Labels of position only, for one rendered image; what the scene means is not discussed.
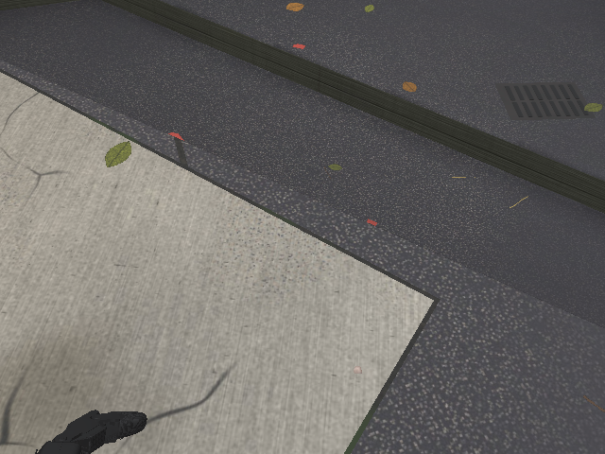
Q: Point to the left robot hand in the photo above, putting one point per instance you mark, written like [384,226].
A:
[92,430]

